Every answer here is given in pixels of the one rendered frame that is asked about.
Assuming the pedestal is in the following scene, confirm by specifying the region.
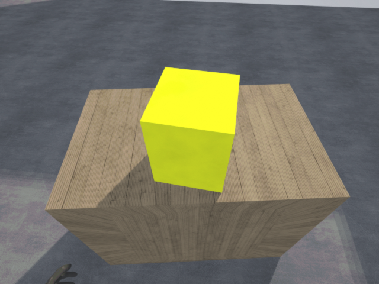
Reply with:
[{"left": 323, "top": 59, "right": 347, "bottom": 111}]
[{"left": 45, "top": 84, "right": 350, "bottom": 265}]

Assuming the left robot hand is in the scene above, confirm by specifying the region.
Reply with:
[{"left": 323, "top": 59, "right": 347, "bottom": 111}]
[{"left": 45, "top": 264, "right": 77, "bottom": 284}]

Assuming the carton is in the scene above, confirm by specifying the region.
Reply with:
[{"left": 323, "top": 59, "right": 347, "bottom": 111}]
[{"left": 140, "top": 67, "right": 240, "bottom": 193}]

